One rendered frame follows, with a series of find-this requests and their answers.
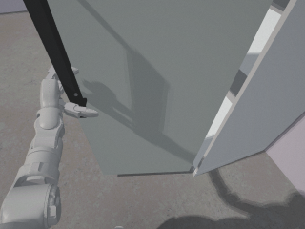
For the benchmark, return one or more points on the robot left upper arm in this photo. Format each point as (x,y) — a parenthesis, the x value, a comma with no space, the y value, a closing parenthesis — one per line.
(32,207)

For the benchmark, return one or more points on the handle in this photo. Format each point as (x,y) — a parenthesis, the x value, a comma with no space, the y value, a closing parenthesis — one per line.
(41,16)

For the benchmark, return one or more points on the left robot hand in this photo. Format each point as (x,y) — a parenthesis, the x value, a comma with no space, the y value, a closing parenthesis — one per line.
(51,90)

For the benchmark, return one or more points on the left robot forearm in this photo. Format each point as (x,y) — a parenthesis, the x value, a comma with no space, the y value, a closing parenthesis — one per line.
(44,154)

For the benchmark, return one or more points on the fridge door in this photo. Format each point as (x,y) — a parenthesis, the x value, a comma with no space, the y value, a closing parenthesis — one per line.
(157,72)

